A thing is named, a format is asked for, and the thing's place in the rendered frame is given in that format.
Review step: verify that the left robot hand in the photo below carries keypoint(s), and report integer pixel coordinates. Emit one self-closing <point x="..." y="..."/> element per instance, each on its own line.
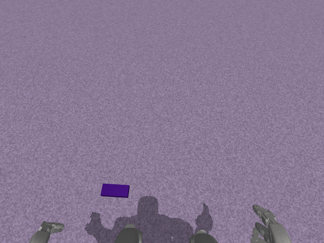
<point x="43" y="234"/>

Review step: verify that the right robot hand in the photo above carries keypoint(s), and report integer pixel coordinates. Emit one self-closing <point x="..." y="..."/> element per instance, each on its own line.
<point x="275" y="233"/>

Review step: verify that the small box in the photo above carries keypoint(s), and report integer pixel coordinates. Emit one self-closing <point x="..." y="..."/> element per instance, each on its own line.
<point x="115" y="190"/>

